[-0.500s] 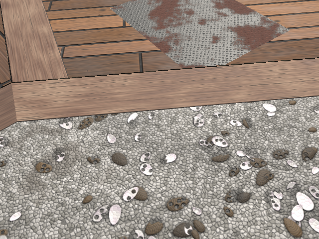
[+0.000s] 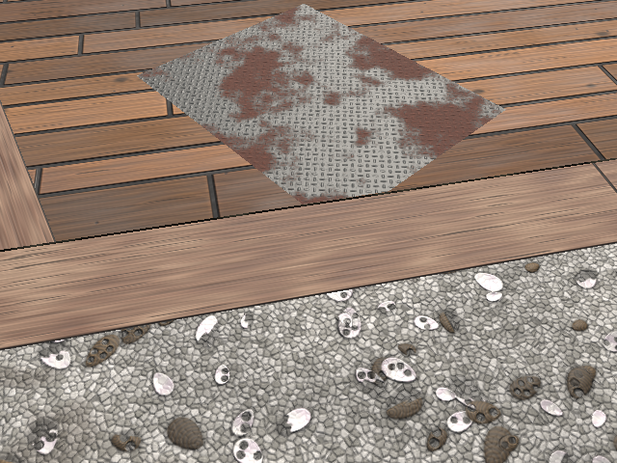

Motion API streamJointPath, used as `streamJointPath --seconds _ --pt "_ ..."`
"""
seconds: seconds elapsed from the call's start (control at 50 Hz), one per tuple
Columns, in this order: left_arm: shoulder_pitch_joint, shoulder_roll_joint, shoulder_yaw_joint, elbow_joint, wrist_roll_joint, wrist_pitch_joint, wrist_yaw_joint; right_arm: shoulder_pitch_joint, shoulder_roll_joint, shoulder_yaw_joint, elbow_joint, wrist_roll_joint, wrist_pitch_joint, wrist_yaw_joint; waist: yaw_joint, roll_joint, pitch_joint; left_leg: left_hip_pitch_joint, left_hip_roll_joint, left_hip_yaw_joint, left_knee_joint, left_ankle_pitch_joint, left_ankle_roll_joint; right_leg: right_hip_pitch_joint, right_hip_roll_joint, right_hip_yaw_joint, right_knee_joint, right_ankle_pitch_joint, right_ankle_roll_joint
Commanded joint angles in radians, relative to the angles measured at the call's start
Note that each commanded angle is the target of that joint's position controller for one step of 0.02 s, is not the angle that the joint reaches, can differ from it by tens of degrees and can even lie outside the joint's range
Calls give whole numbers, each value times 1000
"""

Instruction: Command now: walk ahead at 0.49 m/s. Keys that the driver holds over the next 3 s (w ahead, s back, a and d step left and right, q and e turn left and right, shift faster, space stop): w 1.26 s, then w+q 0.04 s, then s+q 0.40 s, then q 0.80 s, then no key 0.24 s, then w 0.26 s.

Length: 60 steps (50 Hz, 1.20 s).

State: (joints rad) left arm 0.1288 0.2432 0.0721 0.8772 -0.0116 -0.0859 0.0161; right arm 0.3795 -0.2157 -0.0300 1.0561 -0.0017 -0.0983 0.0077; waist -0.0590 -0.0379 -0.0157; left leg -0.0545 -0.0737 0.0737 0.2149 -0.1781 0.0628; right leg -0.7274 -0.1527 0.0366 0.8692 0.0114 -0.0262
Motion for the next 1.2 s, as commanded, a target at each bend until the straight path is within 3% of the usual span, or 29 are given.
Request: streamJointPath --seconds 0.02,0.14,0.18,0.2,0.22,0.24,0.26,0.28,0.3,0.32,0.36,0.4,0.5,0.58,0.68,0.74,0.76,0.78,0.8,0.82,0.84,0.86,0.88,0.9,0.92,0.96,1.02,1.12,1.2 --pt "-84 25 -3 -62 -3 -12 -15 -11 -163 -26 -59 11 -10 -15 12 77 100 -72 274 -151 -131 130 145 19 23 -26 -166 104 11" --pt "-210 39 -14 -123 -14 -27 -54 69 -182 -39 -29 22 16 -20 -14 90 126 111 340 -150 -30 175 126 31 61 -39 -331 -21 -21" --pt "-140 74 -1 -115 -15 -33 -58 43 -199 -46 -35 22 24 -20 37 119 80 132 344 -142 62 379 106 164 100 -66 -362 -92 -52" --pt "-23 108 18 -84 -13 -35 -56 19 -197 -44 -41 18 30 -19 104 123 8 118 309 -107 204 562 85 325 138 -98 -379 -94 -77" --pt "171 168 45 -27 -10 -35 -48 9 -168 -32 -54 10 32 -18 184 106 -116 8 251 -61 437 591 52 600 125 -76 -357 -71 -116" --pt "341 279 72 6 16 -33 -42 94 -78 -3 -80 0 20 -11 184 -86 -300 -362 132 -8 851 251 -11 1026 -143 305 -359 -123 -249" --pt "369 253 61 19 10 -30 -47 128 -28 15 -68 17 -9 -4 168 -242 -414 -594 9 -122 1084 -359 -30 1169 -272 707 -547 -248 -337" --pt "300 177 36 9 3 -33 -48 39 -138 -14 -88 43 -30 1 169 -168 -296 -694 78 -201 1175 -340 -4 1077 -235 621 -568 -279 -278" --pt "206 133 21 -13 4 -31 -44 -52 -164 -19 -118 54 -39 0 147 -109 -179 -712 132 -170 1164 -258 12 928 -199 457 -578 -209 -239" --pt "126 105 10 -24 9 -31 -48 -91 -155 -22 -124 43 -36 -6 110 -22 -101 -667 178 -148 1096 -174 10 768 -158 339 -614 -118 -219" --pt "73 64 -2 -21 19 -36 -55 -66 -124 -32 -114 25 -5 -13 49 -31 -43 -552 226 -152 987 -96 6 600 -93 213 -681 -68 -194" --pt "104 80 2 3 16 -41 -52 -46 -89 -31 -108 22 17 -16 31 -25 -14 -534 230 -137 933 -67 -7 546 -76 155 -722 -14 -211" --pt "185 117 9 38 14 -31 -23 -222 -95 -40 -167 8 21 -16 59 -11 49 -677 232 -129 675 158 -44 594 -64 80 -766 23 -203" --pt "241 132 10 60 4 -25 -12 -358 -76 -33 -200 13 13 -4 101 -19 79 -637 191 -88 461 291 -47 622 -43 22 -776 -14 -175" --pt "301 142 19 102 -5 -7 -6 -467 -83 -26 -246 23 2 21 126 -26 116 -656 172 -87 340 221 -21 765 -100 22 -717 -3 -166" --pt "272 162 29 104 -9 6 -1 -418 -117 -38 -246 25 -9 33 80 -48 80 -538 139 -61 300 114 15 811 -123 22 -629 160 -141" --pt "247 168 30 99 -9 11 0 -338 -141 -52 -225 24 -11 31 32 -57 30 -412 104 -29 287 99 33 801 -103 0 -535 327 -124" --pt "235 146 22 95 -5 16 -1 -172 -184 -77 -170 22 -10 26 -42 -40 -66 -191 72 -6 283 109 58 745 -46 -41 -343 427 -98" --pt "245 114 5 71 11 17 -1 16 -263 -101 -129 11 -9 16 -98 73 -214 122 243 -204 300 115 122 534 19 -90 -22 190 -58" --pt "369 -32 -36 67 10 -7 -15 85 -333 -113 -105 5 -5 20 -27 346 -334 448 462 -694 172 -65 286 127 214 -58 328 -486 6" --pt "314 62 -17 77 -14 -32 -18 70 -237 -85 -111 12 -8 23 -57 265 -332 438 454 -794 85 -171 267 10 183 89 467 -585 -13" --pt "219 122 -2 46 -37 -47 -21 -20 -190 -72 -129 15 -13 20 -44 214 -195 318 426 -646 78 -135 217 -60 129 75 488 -508 -34" --pt "161 129 -1 31 -34 -49 -13 -110 -161 -60 -153 11 -14 20 -13 122 -123 170 393 -522 58 -43 189 -26 70 46 446 -406 -39" --pt "131 124 7 27 -16 -43 -6 -167 -131 -51 -160 1 -15 23 16 87 -64 33 357 -435 28 39 174 23 36 36 380 -342 -37" --pt "152 109 12 30 -10 -29 -3 -184 -107 -42 -157 -9 -18 25 51 107 -50 -45 329 -376 -2 77 163 89 9 44 339 -302 -38" --pt "182 68 9 38 -9 -5 -1 -160 -111 -43 -139 -6 -20 24 73 115 -26 -111 308 -314 -53 111 172 132 -3 34 277 -276 -31" --pt "95 71 14 7 1 9 3 -112 -158 -53 -119 -3 -21 5 65 84 24 -112 308 -257 -97 174 182 45 -12 25 144 -165 0" --pt "-62 49 8 -37 2 2 -10 -41 -160 -49 -98 6 -8 -13 24 95 58 -63 264 -159 -110 209 137 21 18 -8 -129 72 16" --pt "-184 40 -4 -72 -6 -4 -28 30 -167 -50 -68 13 2 -15 -20 94 94 21 280 -139 -94 191 131 26 49 -36 -270 96 12"
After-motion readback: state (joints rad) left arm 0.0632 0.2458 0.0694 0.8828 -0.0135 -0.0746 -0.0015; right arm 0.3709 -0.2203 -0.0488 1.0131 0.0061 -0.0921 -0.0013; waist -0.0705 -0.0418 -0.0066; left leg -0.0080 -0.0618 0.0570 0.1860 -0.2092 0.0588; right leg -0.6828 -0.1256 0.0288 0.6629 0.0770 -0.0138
